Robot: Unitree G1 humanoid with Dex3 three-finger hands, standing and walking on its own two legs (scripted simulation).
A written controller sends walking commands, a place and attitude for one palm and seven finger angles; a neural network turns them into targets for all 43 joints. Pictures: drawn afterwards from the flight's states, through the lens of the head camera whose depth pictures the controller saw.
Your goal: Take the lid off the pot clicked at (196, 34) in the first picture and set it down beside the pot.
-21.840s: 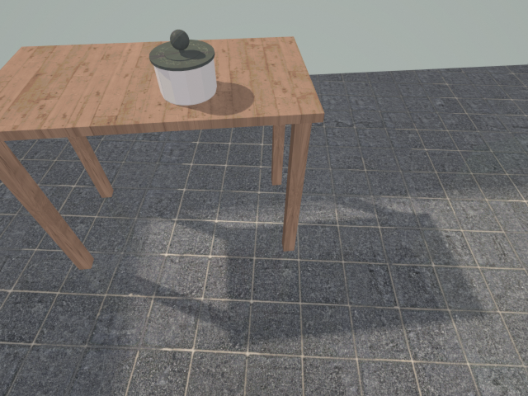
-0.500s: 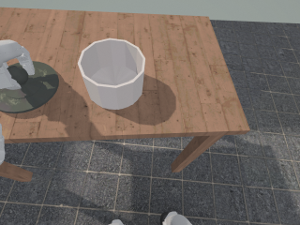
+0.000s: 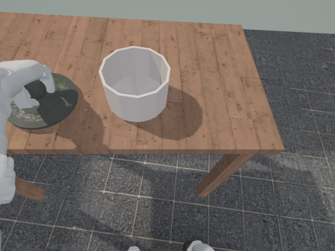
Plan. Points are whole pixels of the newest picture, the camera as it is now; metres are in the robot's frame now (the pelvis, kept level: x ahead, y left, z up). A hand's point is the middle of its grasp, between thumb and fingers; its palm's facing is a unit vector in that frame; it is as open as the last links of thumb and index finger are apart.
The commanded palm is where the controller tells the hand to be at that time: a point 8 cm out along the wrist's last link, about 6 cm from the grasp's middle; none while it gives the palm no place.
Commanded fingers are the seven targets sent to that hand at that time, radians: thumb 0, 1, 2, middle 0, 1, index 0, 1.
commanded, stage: open the fingers wide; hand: left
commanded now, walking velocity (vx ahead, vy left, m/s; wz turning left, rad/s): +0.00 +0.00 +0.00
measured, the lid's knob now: (34, 89) +0.50 +0.30 +0.05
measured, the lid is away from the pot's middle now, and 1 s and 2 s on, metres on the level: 0.25 0.24 0.24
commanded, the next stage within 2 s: raise the empty hand in 0.72 s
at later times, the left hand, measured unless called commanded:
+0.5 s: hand (29, 93) +0.47 +0.30 +0.07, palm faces -0.49 -0.07 -0.87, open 10.2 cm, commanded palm +0.50 +0.30 +0.13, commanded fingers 0.00 0.04 0.54 -0.31 -0.93 -0.31 -0.93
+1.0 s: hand (25, 86) +0.47 +0.30 +0.09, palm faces -0.45 -0.07 -0.89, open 11.0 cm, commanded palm +0.50 +0.29 +0.15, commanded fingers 0.00 0.03 0.56 -0.32 -0.92 -0.32 -0.92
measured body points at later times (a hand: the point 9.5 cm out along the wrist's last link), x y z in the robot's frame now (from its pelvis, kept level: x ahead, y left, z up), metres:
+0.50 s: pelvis +0.00 -0.01 +0.00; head +0.10 +0.01 +0.44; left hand +0.49 +0.30 +0.12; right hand -0.01 -0.28 -0.12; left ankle -0.03 +0.08 -0.71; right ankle +0.01 -0.17 -0.71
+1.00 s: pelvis +0.00 -0.01 +0.00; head +0.10 +0.01 +0.44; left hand +0.49 +0.30 +0.14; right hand +0.01 -0.28 -0.12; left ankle -0.03 +0.08 -0.71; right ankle +0.01 -0.17 -0.71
